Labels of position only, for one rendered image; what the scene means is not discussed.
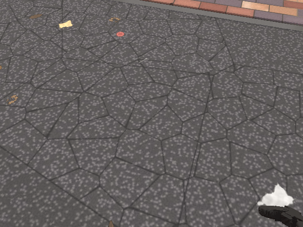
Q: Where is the right robot hand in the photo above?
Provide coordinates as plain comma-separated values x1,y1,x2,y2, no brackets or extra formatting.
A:
258,205,303,227

